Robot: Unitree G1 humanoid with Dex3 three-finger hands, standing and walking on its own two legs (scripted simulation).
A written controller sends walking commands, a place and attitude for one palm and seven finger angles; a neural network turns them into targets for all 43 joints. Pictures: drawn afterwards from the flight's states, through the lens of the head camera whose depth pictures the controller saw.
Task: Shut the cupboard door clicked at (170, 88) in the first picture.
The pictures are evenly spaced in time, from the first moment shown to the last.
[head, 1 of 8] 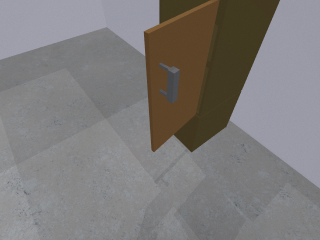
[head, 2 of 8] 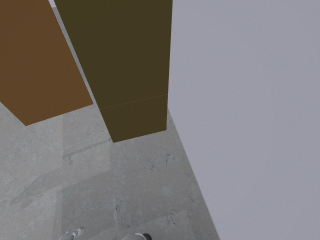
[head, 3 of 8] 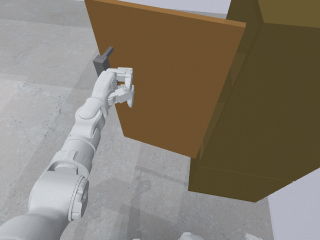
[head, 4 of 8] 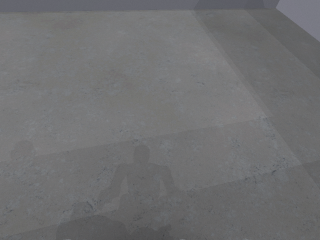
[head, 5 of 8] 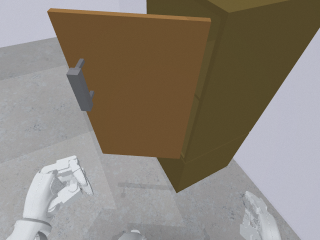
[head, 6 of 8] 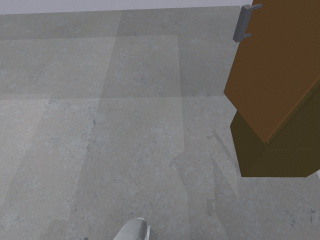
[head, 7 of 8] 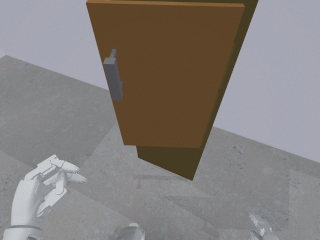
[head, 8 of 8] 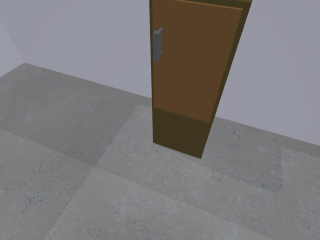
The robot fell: no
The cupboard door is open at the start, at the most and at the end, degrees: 99 99 0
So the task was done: yes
